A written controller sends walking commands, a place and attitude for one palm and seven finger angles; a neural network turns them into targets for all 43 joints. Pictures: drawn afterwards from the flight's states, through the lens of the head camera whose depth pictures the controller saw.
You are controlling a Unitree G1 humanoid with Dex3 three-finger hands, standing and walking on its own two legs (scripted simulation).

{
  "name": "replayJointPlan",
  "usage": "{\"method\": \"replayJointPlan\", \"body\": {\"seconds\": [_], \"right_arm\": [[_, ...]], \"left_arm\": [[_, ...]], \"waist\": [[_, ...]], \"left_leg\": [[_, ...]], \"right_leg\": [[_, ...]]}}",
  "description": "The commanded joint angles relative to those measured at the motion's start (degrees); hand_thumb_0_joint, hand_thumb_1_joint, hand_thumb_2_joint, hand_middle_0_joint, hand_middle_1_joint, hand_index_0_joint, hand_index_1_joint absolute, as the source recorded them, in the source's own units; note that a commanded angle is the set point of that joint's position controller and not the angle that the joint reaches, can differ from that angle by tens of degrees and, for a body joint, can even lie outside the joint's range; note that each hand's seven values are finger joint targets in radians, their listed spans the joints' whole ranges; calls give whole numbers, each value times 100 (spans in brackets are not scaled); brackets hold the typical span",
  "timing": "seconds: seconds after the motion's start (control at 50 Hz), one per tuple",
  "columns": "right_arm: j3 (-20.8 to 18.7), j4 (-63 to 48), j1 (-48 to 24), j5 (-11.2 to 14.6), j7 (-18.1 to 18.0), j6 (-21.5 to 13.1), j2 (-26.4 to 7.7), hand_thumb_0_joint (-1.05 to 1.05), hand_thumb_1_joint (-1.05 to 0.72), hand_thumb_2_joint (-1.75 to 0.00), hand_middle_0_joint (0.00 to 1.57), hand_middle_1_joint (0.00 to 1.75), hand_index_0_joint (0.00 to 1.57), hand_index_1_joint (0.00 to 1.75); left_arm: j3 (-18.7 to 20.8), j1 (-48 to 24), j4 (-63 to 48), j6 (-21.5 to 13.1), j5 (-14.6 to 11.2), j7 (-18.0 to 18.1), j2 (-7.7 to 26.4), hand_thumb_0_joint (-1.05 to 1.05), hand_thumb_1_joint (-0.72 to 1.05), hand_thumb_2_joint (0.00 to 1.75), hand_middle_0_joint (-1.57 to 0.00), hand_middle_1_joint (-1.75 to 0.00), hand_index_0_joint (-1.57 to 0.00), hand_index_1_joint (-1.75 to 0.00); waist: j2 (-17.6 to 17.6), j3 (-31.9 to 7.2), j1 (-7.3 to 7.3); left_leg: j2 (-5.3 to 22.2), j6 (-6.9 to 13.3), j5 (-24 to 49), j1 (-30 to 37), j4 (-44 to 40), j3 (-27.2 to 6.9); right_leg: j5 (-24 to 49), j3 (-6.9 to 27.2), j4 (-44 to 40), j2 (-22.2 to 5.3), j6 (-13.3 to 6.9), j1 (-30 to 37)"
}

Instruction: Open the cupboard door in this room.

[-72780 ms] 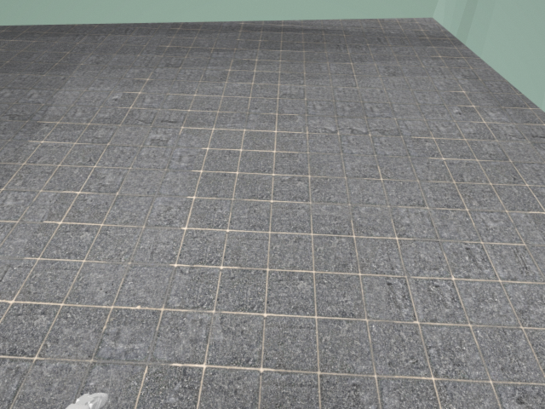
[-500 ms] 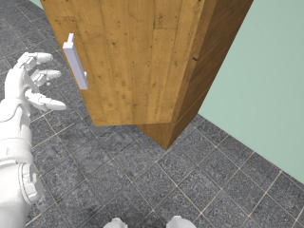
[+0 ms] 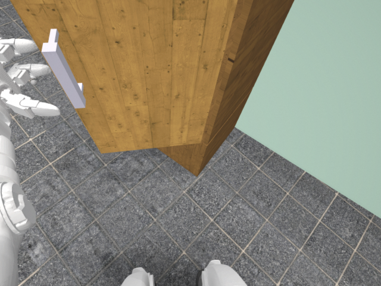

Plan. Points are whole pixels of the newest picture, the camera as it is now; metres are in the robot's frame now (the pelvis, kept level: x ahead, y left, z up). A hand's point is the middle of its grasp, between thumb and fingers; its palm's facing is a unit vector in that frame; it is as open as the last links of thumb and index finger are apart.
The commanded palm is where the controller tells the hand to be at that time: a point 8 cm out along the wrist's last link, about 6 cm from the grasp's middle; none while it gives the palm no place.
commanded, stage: move the hooked fingers beside the handle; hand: left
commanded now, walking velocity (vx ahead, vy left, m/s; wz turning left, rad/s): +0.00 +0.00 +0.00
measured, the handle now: (68, 72) +0.53 +0.21 +0.09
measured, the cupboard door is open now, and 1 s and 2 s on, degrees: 45 45 43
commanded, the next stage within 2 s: slide the fingers in behind the handle in 0.66 s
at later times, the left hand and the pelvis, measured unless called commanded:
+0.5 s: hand (31, 90) +0.48 +0.26 +0.10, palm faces +0.05 -1.00 +0.00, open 14.0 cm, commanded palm +0.45 +0.30 +0.09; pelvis +0.00 +0.00 +0.00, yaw +1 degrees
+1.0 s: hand (41, 87) +0.49 +0.25 +0.10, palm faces +0.07 -1.00 -0.01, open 13.9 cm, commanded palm +0.47 +0.28 +0.09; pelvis -0.01 +0.00 +0.00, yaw +1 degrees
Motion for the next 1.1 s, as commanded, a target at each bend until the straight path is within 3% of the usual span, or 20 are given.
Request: {"method": "replayJointPlan", "body": {"seconds": [0.0,0.06,0.14,0.18,0.2,0.26,0.36,0.44,0.48,0.54,0.58,0.64,0.66,0.74,0.78,0.82,0.86,0.92,1.02,1.08], "right_arm": [[-402,-380,871,1,-42,-57,-1055,0,-90,-90,20,30,20,30],[-374,-371,823,36,-49,-14,-1036,0,-90,-90,20,30,20,30],[-396,-380,788,20,-49,-16,-1000,0,-90,-90,20,30,20,30],[-396,-333,751,28,-49,-21,-997,0,-90,-90,20,30,20,30],[-382,-330,745,26,-45,-33,-982,0,-90,-90,20,30,20,30],[-389,-282,717,40,-53,-23,-1000,0,-90,-90,20,30,20,30],[-361,-310,685,29,-60,-41,-1006,0,-90,-90,20,30,20,30],[-375,-346,658,17,-24,-50,-978,0,-90,-90,20,30,20,30],[-378,-347,606,26,-3,-54,-948,0,-90,-90,20,30,20,30],[-368,-336,608,39,-9,-37,-978,0,-90,-90,20,30,20,30],[-360,-357,596,46,-28,-45,-1006,0,-90,-90,20,30,20,30],[-343,-333,610,31,-46,-71,-997,0,-90,-90,20,30,20,30],[-338,-331,595,35,-41,-79,-970,0,-90,-90,20,30,20,30],[-314,-257,644,37,-70,-114,-1022,0,-90,-90,20,30,20,30],[-313,-268,664,37,-79,-137,-1023,0,-90,-90,20,30,20,30],[-323,-260,720,8,-59,-163,-1000,0,-90,-90,20,30,20,30],[-321,-231,749,14,-60,-157,-1015,0,-90,-90,20,30,20,30],[-334,-181,797,17,-52,-163,-1007,0,-90,-90,20,30,20,30],[-361,-124,865,-6,-24,-171,-988,0,-90,-90,20,30,20,30],[-366,-69,861,-4,-14,-170,-991,0,-90,-90,20,30,20,30]], "left_arm": [[355,-1785,-1394,-441,-309,6,1705,0,-50,30,-30,-120,-30,-120],[243,-1882,-1217,-350,-240,14,1668,0,-50,30,-30,-120,-30,-120],[311,-2033,-1758,-537,-218,71,1742,0,-50,30,-30,-120,-30,-120],[206,-2020,-1673,-556,-283,52,1561,0,-50,30,-30,-120,-30,-120],[1,-2142,-1736,-564,-336,6,1307,0,-50,30,-30,-120,-30,-120],[-112,-1987,-1429,-428,-295,-7,1175,0,-50,30,-30,-120,-30,-120],[-19,-2061,-1401,-395,-272,78,1324,0,-50,30,-30,-120,-30,-120],[63,-2038,-1719,-556,-270,146,1363,0,-50,30,-30,-120,-30,-120],[-183,-2099,-1757,-552,-295,154,1019,0,-50,30,-30,-120,-30,-120],[-211,-2034,-1464,-451,-297,190,969,0,-50,30,-30,-120,-30,-120],[-116,-2031,-1388,-412,-263,250,1131,0,-50,30,-30,-120,-30,-120],[-20,-2381,-1585,-532,-167,330,1371,0,-50,30,-30,-120,-30,-120],[-202,-2347,-1499,-540,-159,339,1134,0,-50,30,-30,-120,-30,-120],[-123,-2604,-1216,-536,-140,342,1346,0,-50,30,-30,-120,-30,-120],[-190,-2552,-1113,-493,-118,332,1280,0,-50,30,-30,-120,-30,-120],[-263,-2640,-1294,-541,-133,324,1128,0,-50,30,-30,-120,-30,-120],[-219,-2627,-1189,-520,-124,336,1228,0,-50,30,-30,-120,-30,-120],[-375,-2752,-1163,-485,-147,331,1019,0,-50,30,-30,-120,-30,-120],[-557,-2815,-1330,-462,-149,348,729,0,-50,30,-30,-120,-30,-120],[-680,-2876,-1192,-398,-124,402,595,0,-50,30,-30,-120,-30,-120]], "waist": [[618,-2792,265],[600,-2364,194],[1065,-2842,240],[810,-2615,176],[960,-2611,120],[810,-2394,104],[643,-2401,143],[955,-2748,248],[948,-2589,169],[703,-2334,152],[506,-2258,139],[823,-2422,162],[770,-2344,101],[679,-2242,16],[576,-2228,11],[886,-2589,31],[674,-2446,6],[629,-2377,-83],[905,-2645,-92],[734,-2300,-167]], "left_leg": [[-203,123,2778,1960,-370,-370],[-234,145,2387,1625,-424,-309],[-211,95,2850,2185,-354,-371],[-193,100,2764,2126,-367,-395],[-189,101,2879,2268,-359,-405],[-182,81,2675,2157,-392,-441],[-205,88,2587,1965,-383,-437],[-184,39,2991,2306,-325,-480],[-180,42,2885,2296,-348,-472],[-190,53,2529,2084,-404,-495],[-212,85,2192,1847,-440,-463],[-222,67,2167,1926,-415,-492],[-229,70,2147,1926,-415,-487],[-229,91,1781,1665,-390,-482],[-240,107,1673,1541,-412,-473],[-239,83,1957,1879,-354,-489],[-229,95,1894,1685,-352,-486],[-227,119,1860,1668,-333,-480],[-223,96,2071,2010,-306,-522],[-224,113,1799,1811,-329,-523]], "right_leg": [[2383,183,-317,283,-66,1245],[2212,212,-382,256,-28,1189],[2344,200,-309,273,-65,1133],[2270,175,-345,285,-51,1073],[2292,158,-332,291,-73,971],[2053,116,-363,272,-56,808],[2091,128,-324,249,-55,930],[2212,128,-244,266,-77,951],[2131,104,-282,265,-68,860],[1894,79,-306,269,-73,784],[1777,110,-344,254,-61,873],[1731,140,-294,242,-81,855],[1702,134,-310,248,-76,802],[1501,186,-336,241,-59,769],[1458,196,-353,234,-52,832],[1582,179,-301,242,-70,750],[1597,181,-311,245,-54,814],[1598,187,-343,258,-45,736],[1609,146,-317,267,-68,573],[1401,140,-386,262,-55,452]]}}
